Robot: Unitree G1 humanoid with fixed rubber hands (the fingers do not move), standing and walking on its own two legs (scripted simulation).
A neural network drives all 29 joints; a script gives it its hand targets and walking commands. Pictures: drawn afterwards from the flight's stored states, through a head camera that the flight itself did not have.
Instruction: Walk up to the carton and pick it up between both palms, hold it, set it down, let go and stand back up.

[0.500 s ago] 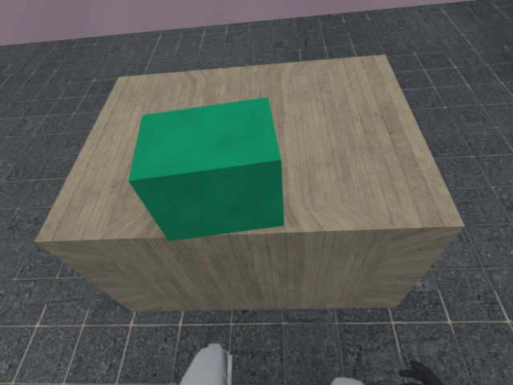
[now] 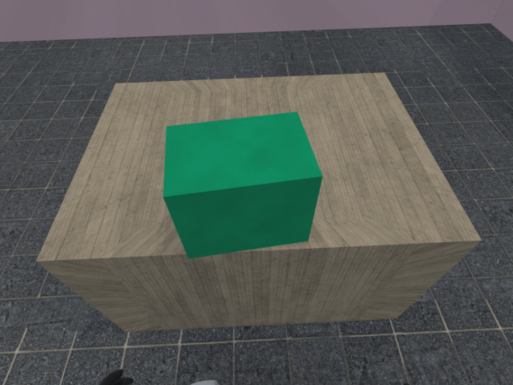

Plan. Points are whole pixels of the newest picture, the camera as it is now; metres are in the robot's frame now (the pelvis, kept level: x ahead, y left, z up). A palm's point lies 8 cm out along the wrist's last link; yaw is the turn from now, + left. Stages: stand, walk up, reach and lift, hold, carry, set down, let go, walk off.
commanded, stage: walk up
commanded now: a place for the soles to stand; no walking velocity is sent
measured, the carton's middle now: (241, 187) +0.51 +0.04 -0.05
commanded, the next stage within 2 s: none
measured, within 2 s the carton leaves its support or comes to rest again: neither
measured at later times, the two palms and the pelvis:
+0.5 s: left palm out of the picture +0.10 +0.24 -0.10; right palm out of the picture +0.09 -0.27 -0.09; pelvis +0.02 +0.00 +0.01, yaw -1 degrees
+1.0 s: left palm (50, 367) +0.17 +0.37 -0.12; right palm (360, 362) +0.17 -0.16 -0.09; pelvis +0.12 +0.10 +0.00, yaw -2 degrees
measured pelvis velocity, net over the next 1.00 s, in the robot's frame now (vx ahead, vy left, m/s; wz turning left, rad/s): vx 0.12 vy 0.10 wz -0.03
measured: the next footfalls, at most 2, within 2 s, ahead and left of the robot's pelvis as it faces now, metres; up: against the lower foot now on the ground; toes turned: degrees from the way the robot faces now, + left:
left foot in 0.78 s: +0.25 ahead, +0.21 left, +0.00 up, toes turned +3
right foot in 1.28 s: +0.17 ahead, -0.08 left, +0.00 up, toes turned +2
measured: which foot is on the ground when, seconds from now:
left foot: down 0.00-0.48, up 0.50-0.76, down 0.78-1.00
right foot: down 0.00-0.78, up 0.80-1.00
